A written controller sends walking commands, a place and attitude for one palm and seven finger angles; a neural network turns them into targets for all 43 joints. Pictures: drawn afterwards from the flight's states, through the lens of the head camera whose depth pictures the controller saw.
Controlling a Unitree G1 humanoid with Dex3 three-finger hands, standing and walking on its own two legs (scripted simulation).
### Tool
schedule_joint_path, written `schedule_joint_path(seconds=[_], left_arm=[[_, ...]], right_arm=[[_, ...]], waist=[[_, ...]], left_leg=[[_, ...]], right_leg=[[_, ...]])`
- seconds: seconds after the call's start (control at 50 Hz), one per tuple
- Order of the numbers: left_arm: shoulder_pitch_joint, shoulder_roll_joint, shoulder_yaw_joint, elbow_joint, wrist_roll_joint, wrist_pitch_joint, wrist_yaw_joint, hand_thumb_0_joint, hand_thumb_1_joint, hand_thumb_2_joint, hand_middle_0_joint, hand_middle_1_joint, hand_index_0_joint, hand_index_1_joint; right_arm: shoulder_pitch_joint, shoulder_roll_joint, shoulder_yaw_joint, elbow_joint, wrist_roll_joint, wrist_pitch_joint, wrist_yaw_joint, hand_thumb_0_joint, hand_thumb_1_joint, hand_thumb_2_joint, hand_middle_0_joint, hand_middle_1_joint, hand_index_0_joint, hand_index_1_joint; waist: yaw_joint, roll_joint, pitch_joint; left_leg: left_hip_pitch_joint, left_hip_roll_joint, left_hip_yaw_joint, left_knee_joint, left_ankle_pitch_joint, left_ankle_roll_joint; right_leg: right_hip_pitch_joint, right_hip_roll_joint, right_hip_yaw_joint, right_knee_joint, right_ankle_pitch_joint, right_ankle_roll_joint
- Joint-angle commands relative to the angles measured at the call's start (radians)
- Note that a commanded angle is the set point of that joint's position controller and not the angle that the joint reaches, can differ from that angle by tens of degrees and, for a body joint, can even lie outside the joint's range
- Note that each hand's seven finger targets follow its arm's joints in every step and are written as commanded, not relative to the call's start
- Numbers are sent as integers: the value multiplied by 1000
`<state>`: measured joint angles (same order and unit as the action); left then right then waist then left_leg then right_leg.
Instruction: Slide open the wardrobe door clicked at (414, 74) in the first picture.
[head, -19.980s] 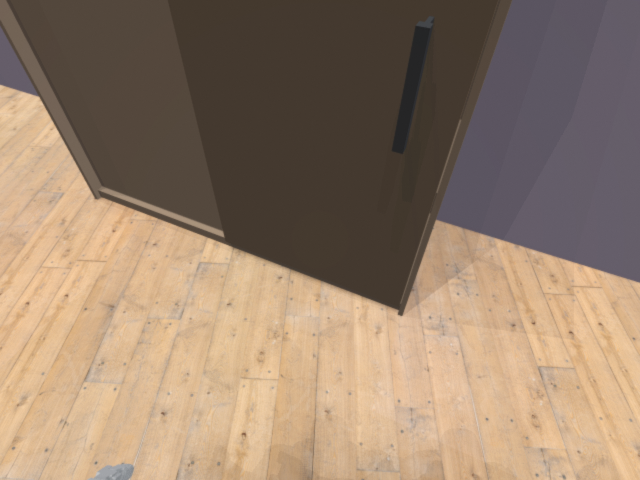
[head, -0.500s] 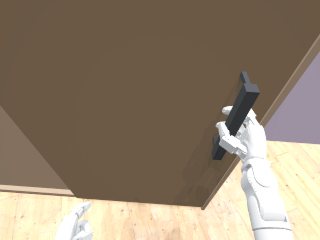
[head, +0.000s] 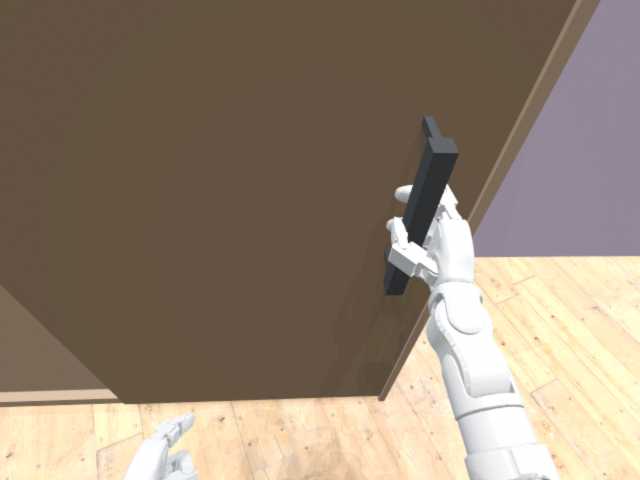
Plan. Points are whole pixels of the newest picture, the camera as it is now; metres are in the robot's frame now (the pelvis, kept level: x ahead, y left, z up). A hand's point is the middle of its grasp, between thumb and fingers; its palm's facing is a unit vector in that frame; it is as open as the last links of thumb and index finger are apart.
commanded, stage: tug the door sideways, standing still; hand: right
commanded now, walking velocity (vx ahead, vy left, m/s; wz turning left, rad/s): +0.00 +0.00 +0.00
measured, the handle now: (409, 217) +0.43 -0.09 +0.11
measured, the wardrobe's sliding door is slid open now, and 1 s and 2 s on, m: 0.00 0.01 0.12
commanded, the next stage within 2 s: step sideways, sliding the door along in 0.26 s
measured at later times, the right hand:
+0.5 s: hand (398, 248) +0.37 -0.07 +0.12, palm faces -0.07 +0.99 -0.08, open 6.3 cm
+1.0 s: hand (389, 244) +0.37 -0.06 +0.12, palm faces +0.10 +0.99 -0.03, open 6.2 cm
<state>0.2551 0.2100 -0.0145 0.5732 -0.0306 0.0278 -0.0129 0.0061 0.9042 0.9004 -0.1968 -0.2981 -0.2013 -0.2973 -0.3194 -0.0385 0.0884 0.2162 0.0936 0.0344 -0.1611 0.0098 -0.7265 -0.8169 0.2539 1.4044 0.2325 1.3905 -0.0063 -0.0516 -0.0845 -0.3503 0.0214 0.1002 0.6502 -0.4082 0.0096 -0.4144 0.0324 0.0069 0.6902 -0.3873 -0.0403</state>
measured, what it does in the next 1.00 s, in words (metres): lifts its left foot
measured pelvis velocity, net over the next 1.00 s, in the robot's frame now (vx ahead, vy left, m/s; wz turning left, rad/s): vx -0.01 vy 0.08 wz -0.03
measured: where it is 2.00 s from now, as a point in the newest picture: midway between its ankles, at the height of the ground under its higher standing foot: outside the picture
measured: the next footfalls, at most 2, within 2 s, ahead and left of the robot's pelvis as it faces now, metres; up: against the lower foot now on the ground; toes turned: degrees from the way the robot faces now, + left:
left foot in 1.32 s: +0.13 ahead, +0.36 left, +0.00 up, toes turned +3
right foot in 1.50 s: +0.10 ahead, +0.07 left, +0.00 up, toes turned -11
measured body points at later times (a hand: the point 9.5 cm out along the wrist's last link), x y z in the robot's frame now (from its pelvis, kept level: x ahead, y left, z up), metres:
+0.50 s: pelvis -0.02 +0.00 +0.00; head +0.01 +0.01 +0.45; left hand +0.11 +0.23 -0.11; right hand +0.36 -0.12 +0.13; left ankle -0.05 +0.11 -0.72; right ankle -0.03 -0.09 -0.72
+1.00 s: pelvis -0.01 +0.08 +0.00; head +0.07 +0.06 +0.44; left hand +0.21 +0.30 -0.09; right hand +0.36 -0.11 +0.12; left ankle -0.02 +0.19 -0.65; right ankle +0.01 -0.04 -0.72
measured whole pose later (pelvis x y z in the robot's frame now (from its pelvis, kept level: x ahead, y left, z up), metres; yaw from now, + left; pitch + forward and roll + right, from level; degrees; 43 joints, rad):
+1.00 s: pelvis -0.01 +0.08 +0.00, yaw -2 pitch -2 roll +0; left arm 0.07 0.21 0.04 0.59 -0.02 0.04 0.03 0.01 0.91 0.90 -0.19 -0.30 -0.20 -0.30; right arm -0.42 -0.15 0.06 0.21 0.09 -0.12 -0.13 -0.01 -0.71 -0.84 0.36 1.40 0.24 1.40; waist -0.07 0.01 0.23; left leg -0.47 -0.03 0.01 1.18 -0.46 0.02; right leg -0.29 -0.07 -0.10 0.67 -0.33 -0.01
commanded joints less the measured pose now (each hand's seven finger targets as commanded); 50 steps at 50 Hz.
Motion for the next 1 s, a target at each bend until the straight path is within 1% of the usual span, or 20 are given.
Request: schedule_joint_path(seconds=[0.0, 0.34, 0.36, 0.38, 0.42, 0.46, 0.52, 0.58, 0.64, 0.66, 0.7, 0.72, 0.76, 0.82, 0.84, 0.86, 0.88, 0.9, 0.92, 0.98], left_arm=[[-48, 118, 50, -129, -3, -44, 7, 0, 900, 900, -200, -300, -200, -300], [-27, 126, 44, -94, -7, -48, 7, 0, 900, 900, -200, -300, -200, -300], [-78, 165, 39, -90, 0, -29, 57, 0, 900, 900, -200, -300, -200, -300], [-110, 116, 18, -84, -1, -17, 72, 0, 900, 900, -200, -300, -200, -300], [-130, 115, 17, -80, 0, -13, 99, 0, 900, 900, -200, -300, -200, -300], [-134, 121, 28, -76, 7, -11, 113, 0, 900, 900, -200, -300, -200, -300], [-137, 119, 36, -75, 10, -1, 121, 0, 900, 900, -200, -300, -200, -300], [-142, 120, 39, -82, 6, 0, 116, 0, 900, 900, -200, -300, -200, -300], [-141, 119, 45, -89, -4, -15, 110, 0, 900, 900, -200, -300, -200, -300], [-146, 103, 45, -88, -8, -22, 109, 0, 900, 900, -200, -300, -200, -300], [-168, 91, 64, -86, -21, -30, 107, 0, 900, 900, -200, -300, -200, -300], [-191, 85, 69, -83, -17, -40, 101, 0, 900, 900, -200, -300, -200, -300], [-173, 61, 58, -68, 2, -57, 90, 0, 900, 900, -200, -300, -200, -300], [-182, 56, 61, -74, 12, -50, 86, 0, 900, 900, -200, -300, -200, -300], [-171, 64, 69, -78, 11, -49, 89, 0, 900, 900, -200, -300, -200, -300], [-150, 84, 83, -84, 9, -46, 87, 0, 900, 900, -200, -300, -200, -300], [-159, 140, 104, -110, 17, -45, 75, 0, 900, 900, -200, -300, -200, -300], [-182, 143, 94, -144, 2, -31, 48, 0, 900, 900, -200, -300, -200, -300], [-215, 135, 100, -142, -6, -29, 40, 0, 900, 900, -200, -300, -200, -300], [-227, 123, 89, -115, 4, -36, 34, 0, 900, 900, -200, -300, -200, -300]], right_arm=[[-417, 172, 265, -251, -10, -89, 100, 0, -900, -900, 450, 1400, 450, 1400], [-591, 179, 252, -102, -9, -115, 76, 0, -900, -900, 450, 1400, 450, 1400], [-693, -335, -153, -151, -27, -164, 30, 0, -900, -900, 450, 1400, 450, 1400], [-639, -141, 9, -111, -24, -178, 46, 0, -900, -900, 450, 1400, 450, 1400], [-592, -113, 22, -72, -13, -192, 62, 0, -900, -900, 450, 1400, 450, 1400], [-575, -114, 20, -41, -5, -191, 71, 0, -900, -900, 450, 1400, 450, 1400], [-562, -147, -8, -52, 2, -180, 72, 0, -900, -900, 450, 1400, 450, 1400], [-562, -78, 57, -92, 5, -174, 85, 0, -900, -900, 450, 1400, 450, 1400], [-558, -49, 94, -95, -13, -170, 101, 0, -900, -900, 450, 1400, 450, 1400], [-562, -47, 101, -103, -22, -170, 100, 0, -900, -900, 450, 1400, 450, 1400], [-545, -43, 95, -83, -23, -163, 95, 0, -900, -900, 450, 1400, 450, 1400], [-564, -25, 107, -92, -24, -178, 93, 0, -900, -900, 450, 1400, 450, 1400], [-588, 28, 162, -163, -49, -222, 93, 0, -900, -900, 450, 1400, 450, 1400], [-576, 37, 175, -202, -58, -256, 103, 0, -900, -900, 450, 1400, 450, 1400], [-572, 41, 185, -237, -52, -264, 107, 0, -900, -900, 450, 1400, 450, 1400], [-579, 51, 207, -271, -43, -269, 113, 0, -900, -900, 450, 1400, 450, 1400], [-574, 86, 234, -309, -21, -271, 120, 0, -900, -900, 450, 1400, 450, 1400], [-564, 113, 261, -316, -7, -264, 124, 0, -900, -900, 450, 1400, 450, 1400], [-534, 70, 212, -313, -10, -257, 123, 0, -900, -900, 450, 1400, 450, 1400], [-588, 43, 213, -450, -32, -252, 128, 0, -900, -900, 450, 1400, 450, 1400]], waist=[[107, 65, -301], [130, 56, -244], [44, 32, -227], [64, 72, -185], [64, 11, -164], [64, -66, -147], [56, -38, -118], [51, -15, -124], [55, 28, -131], [56, 109, -133], [26, 382, -57], [9, 302, 0], [23, 170, -46], [32, 173, -121], [45, 164, -167], [75, 134, -211], [76, -102, -253], [60, -97, -260], [53, 52, -205], [43, 46, -127]], left_leg=[[-80, -33, -12, -21, 441, 20], [-133, -46, -10, -36, 328, 24], [20, 14, -77, -82, 255, 13], [68, 17, -71, -96, 251, 5], [39, 1, -52, -35, 192, 9], [-73, -28, -58, 97, 79, 13], [-182, -27, -107, 204, -121, 24], [-40, -34, -85, 37, -56, 27], [211, -17, -94, -161, 200, 42], [273, 52, -176, -202, 263, 76], [352, 239, -518, -333, 412, 213], [347, 286, -539, -318, 611, 233], [437, 253, -371, -196, 873, 227], [417, 160, -201, -107, 884, 167], [329, 130, -162, -31, 861, 125], [107, 100, -128, 132, 729, 54], [-186, -12, -94, 427, 223, -20], [-267, -25, -190, 664, -144, -4], [-361, -6, -239, 723, -115, 12], [-392, 68, -202, 683, -40, -9]], right_leg=[[352, -77, 108, -24, 641, 14], [311, -68, 119, -55, 452, 25], [203, -127, 138, -151, 272, -25], [194, -106, 109, -178, 179, -36], [223, -165, 169, -230, 92, -53], [306, -277, 330, -274, 73, -110], [397, -378, 443, -278, 180, -183], [369, -357, 284, -159, 387, -149], [193, -250, 105, -27, 337, -70], [102, -190, 40, 52, 238, -38], [-133, -34, -32, 370, -116, 32], [-187, -49, 2, 485, -181, 35], [-164, -76, -1, 398, -156, 35], [38, -72, -99, -10, 59, 39], [209, -83, -116, -141, 193, 28], [487, -167, -28, -247, 377, -17], [684, -471, 334, -242, 726, -161], [701, -621, 516, -251, 800, -250], [674, -627, 496, -254, 762, -269], [562, -553, 277, -252, 645, -197]])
